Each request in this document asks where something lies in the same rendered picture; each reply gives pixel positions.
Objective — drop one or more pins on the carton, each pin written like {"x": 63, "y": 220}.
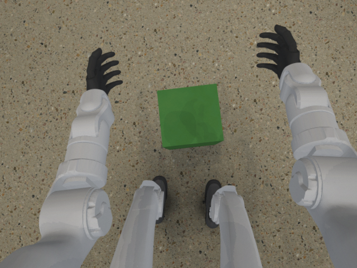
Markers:
{"x": 190, "y": 117}

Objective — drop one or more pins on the right robot upper arm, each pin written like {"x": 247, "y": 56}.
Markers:
{"x": 327, "y": 187}

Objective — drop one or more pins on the robot left hand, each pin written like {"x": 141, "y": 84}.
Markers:
{"x": 96, "y": 79}

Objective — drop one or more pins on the left robot upper arm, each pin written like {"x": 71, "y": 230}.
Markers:
{"x": 71, "y": 221}

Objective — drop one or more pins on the robot right thigh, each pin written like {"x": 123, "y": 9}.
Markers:
{"x": 238, "y": 248}

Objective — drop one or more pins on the robot right foot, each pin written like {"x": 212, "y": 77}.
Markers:
{"x": 211, "y": 187}

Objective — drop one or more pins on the left robot forearm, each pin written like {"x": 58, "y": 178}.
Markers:
{"x": 87, "y": 148}

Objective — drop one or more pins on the robot right hand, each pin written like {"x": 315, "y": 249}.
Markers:
{"x": 286, "y": 49}

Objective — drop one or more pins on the right robot forearm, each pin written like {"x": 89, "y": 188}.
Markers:
{"x": 310, "y": 116}

